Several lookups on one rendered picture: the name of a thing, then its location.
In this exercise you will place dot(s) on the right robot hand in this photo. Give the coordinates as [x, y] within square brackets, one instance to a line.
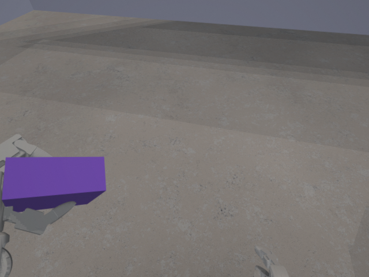
[271, 262]

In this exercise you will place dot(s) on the left robot hand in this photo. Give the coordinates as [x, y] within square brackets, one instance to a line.
[30, 220]

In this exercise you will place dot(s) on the sponge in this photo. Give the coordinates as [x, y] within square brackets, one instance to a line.
[47, 182]

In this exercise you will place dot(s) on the left robot forearm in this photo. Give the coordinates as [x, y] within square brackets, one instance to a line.
[6, 261]

